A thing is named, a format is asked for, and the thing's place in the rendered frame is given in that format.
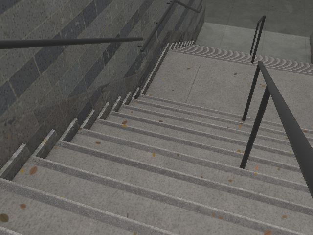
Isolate stairs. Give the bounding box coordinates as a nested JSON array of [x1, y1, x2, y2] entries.
[[0, 94, 313, 235], [173, 44, 313, 74]]

